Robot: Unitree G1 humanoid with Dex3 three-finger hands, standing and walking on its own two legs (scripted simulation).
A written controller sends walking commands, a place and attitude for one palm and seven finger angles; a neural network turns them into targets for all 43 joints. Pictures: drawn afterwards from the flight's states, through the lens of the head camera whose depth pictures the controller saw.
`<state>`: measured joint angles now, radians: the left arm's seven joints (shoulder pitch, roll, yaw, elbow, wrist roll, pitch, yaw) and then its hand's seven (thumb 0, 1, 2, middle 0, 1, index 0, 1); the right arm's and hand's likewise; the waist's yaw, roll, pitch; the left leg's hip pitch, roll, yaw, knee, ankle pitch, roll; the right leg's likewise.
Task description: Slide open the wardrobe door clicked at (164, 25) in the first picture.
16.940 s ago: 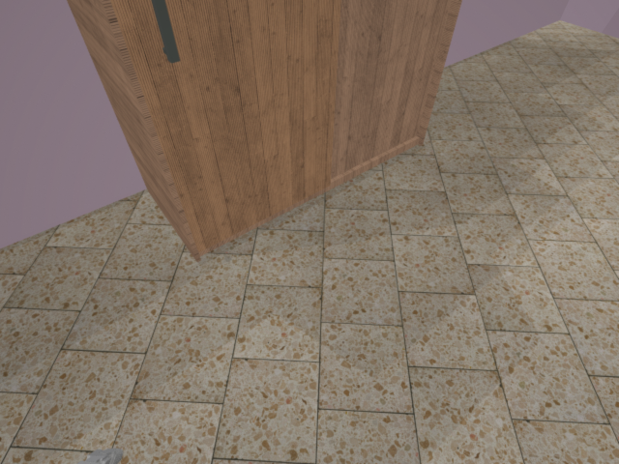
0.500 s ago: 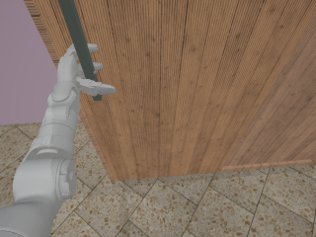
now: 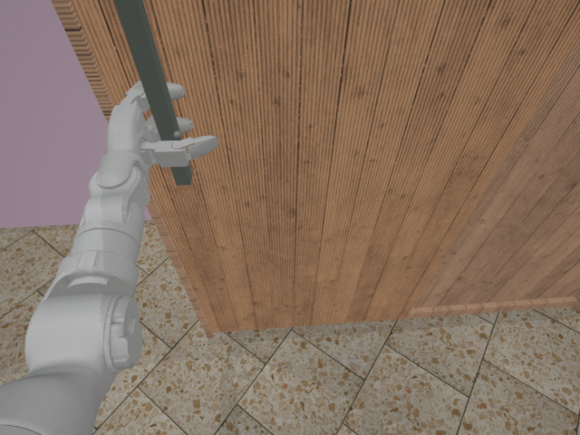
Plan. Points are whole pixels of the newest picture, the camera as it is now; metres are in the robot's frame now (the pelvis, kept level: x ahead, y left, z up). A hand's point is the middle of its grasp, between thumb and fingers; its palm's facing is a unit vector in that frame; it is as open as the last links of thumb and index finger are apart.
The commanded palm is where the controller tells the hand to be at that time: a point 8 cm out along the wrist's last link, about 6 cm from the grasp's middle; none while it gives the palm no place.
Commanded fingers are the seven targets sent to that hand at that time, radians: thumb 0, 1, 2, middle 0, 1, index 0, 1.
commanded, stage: grip the handle and tug to test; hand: left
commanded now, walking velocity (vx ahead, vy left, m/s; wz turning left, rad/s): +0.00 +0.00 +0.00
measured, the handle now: (160, 85) +0.53 +0.17 +0.22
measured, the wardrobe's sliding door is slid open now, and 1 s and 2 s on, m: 0.00 0.00 0.01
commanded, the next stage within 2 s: tug the door sideways, standing still in 1.06 s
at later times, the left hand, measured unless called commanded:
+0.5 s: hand (177, 133) +0.47 +0.15 +0.18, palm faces +0.06 -1.00 +0.01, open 5.7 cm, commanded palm +0.45 +0.20 +0.18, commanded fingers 0.00 0.90 0.90 -0.45 -1.40 -0.45 -1.40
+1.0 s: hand (180, 134) +0.47 +0.15 +0.18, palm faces +0.08 -1.00 +0.00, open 5.8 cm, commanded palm +0.42 +0.18 +0.18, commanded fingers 0.00 0.90 0.90 -0.45 -1.40 -0.45 -1.40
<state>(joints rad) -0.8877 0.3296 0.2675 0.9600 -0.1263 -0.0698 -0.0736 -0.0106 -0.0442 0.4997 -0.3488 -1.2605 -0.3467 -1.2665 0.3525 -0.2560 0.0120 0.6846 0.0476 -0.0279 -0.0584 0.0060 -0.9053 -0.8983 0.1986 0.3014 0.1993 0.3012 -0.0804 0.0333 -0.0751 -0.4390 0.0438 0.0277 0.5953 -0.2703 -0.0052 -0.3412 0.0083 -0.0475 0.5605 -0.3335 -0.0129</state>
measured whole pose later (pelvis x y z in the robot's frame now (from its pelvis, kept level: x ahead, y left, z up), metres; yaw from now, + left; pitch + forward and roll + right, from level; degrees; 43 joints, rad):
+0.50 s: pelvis +0.00 +0.00 +0.00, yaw +0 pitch +7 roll -1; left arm -0.90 0.33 0.26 0.97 -0.12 -0.06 -0.07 0.00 0.68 0.80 -0.40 -1.38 -0.40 -1.37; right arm 0.36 -0.25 0.02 0.70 0.05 -0.02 -0.06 0.01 -0.91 -0.90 0.20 0.30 0.20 0.30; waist -0.08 0.03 -0.07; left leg -0.44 0.04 0.03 0.59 -0.27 0.00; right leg -0.34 0.01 -0.05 0.56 -0.33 -0.01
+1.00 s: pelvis +0.01 +0.00 +0.00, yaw -1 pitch +6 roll -1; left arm -0.78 0.31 0.24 0.79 -0.15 -0.01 -0.02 -0.01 0.73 0.80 -0.33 -1.40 -0.31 -1.40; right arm 0.36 -0.25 0.00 0.68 0.05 -0.03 -0.04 0.01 -0.91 -0.90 0.20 0.30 0.20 0.30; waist -0.07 0.04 -0.08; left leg -0.40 0.04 0.04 0.57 -0.28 -0.01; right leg -0.31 0.01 -0.03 0.54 -0.34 -0.01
